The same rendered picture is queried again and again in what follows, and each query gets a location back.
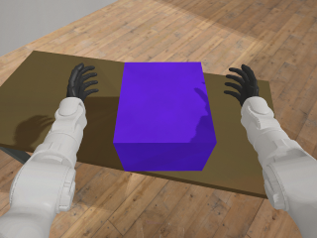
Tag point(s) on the table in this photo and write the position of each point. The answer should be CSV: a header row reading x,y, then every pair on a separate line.
x,y
31,95

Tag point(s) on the left robot upper arm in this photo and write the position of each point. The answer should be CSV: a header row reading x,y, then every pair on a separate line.
x,y
41,192

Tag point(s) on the right robot forearm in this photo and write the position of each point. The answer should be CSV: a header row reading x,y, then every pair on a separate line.
x,y
264,133

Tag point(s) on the left robot forearm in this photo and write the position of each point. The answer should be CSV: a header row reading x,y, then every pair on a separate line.
x,y
62,142

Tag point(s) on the carton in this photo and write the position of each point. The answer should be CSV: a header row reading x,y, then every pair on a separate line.
x,y
164,121

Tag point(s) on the right robot upper arm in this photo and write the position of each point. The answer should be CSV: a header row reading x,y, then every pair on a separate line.
x,y
291,185

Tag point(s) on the left robot hand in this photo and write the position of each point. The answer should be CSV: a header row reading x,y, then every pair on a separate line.
x,y
76,86

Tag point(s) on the right robot hand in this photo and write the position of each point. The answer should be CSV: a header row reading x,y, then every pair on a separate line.
x,y
248,81

